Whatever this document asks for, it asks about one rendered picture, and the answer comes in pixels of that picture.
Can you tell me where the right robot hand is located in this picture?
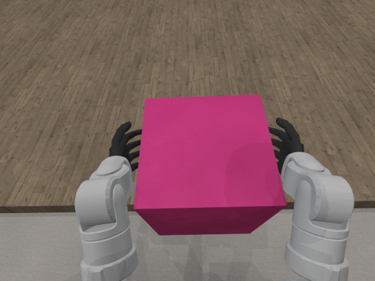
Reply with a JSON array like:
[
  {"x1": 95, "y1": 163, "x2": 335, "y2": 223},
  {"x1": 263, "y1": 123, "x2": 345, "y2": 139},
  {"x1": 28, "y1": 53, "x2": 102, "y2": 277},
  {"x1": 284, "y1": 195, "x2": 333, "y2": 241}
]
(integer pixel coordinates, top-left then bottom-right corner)
[{"x1": 268, "y1": 118, "x2": 304, "y2": 175}]

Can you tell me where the left robot hand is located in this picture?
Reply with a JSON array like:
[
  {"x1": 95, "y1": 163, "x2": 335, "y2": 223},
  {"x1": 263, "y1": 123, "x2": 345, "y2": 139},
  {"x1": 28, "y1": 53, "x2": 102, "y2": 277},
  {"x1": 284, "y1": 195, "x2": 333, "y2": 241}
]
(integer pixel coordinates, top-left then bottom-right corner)
[{"x1": 109, "y1": 121, "x2": 142, "y2": 172}]

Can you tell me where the robot left forearm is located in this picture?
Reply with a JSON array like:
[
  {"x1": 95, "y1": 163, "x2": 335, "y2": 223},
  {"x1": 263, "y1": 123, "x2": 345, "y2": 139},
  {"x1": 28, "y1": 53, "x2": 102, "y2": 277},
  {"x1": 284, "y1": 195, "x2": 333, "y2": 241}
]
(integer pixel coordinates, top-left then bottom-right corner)
[{"x1": 74, "y1": 156, "x2": 138, "y2": 281}]

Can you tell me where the robot right forearm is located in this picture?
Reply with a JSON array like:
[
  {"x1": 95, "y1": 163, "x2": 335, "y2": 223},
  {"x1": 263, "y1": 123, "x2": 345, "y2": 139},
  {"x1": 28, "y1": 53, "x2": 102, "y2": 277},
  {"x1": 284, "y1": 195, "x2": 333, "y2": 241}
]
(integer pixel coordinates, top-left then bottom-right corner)
[{"x1": 281, "y1": 152, "x2": 354, "y2": 281}]

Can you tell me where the carton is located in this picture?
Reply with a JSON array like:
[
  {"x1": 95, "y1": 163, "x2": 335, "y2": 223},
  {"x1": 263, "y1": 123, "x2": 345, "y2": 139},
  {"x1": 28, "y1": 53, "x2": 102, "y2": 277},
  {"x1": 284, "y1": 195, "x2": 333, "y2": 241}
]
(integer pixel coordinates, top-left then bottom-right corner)
[{"x1": 134, "y1": 94, "x2": 287, "y2": 235}]

